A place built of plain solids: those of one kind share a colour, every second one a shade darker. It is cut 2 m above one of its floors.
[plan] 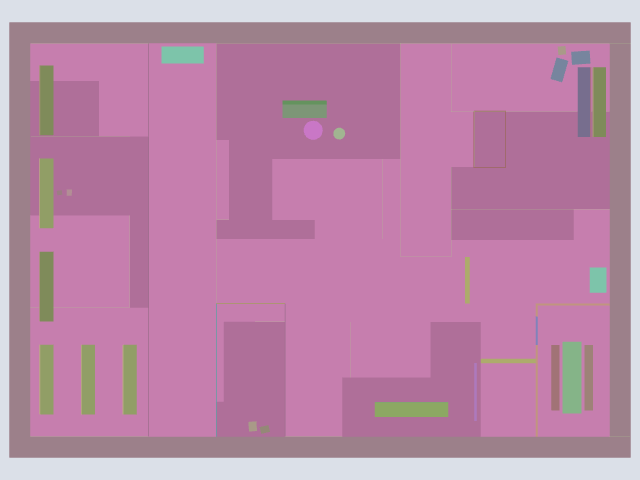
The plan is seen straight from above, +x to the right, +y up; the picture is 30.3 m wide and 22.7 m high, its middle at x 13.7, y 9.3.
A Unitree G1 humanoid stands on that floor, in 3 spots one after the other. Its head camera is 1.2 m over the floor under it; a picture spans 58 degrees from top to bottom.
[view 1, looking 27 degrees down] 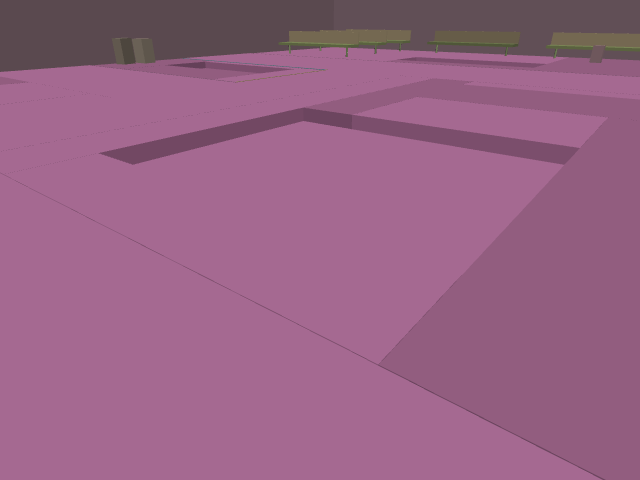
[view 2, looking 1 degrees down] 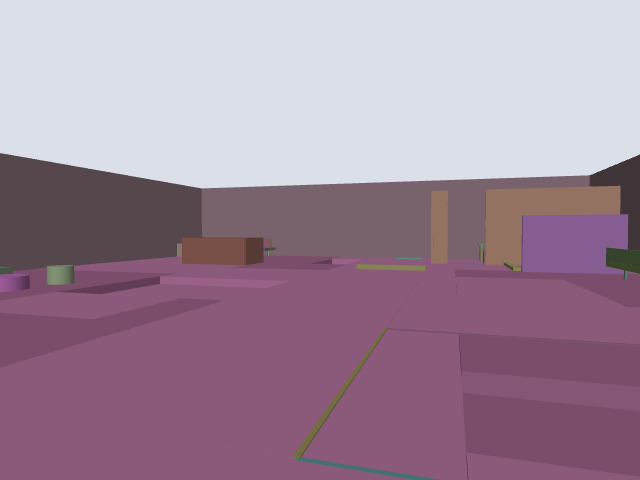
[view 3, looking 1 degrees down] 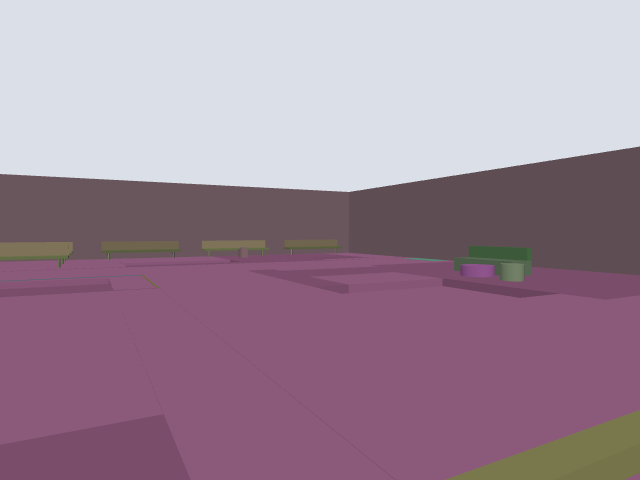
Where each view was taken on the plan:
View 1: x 18.65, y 13.74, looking -142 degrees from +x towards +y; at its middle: floor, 2.64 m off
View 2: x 6.66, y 5.51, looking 17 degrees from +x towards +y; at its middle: wall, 21.69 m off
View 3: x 21.92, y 5.00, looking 152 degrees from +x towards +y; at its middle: back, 24.30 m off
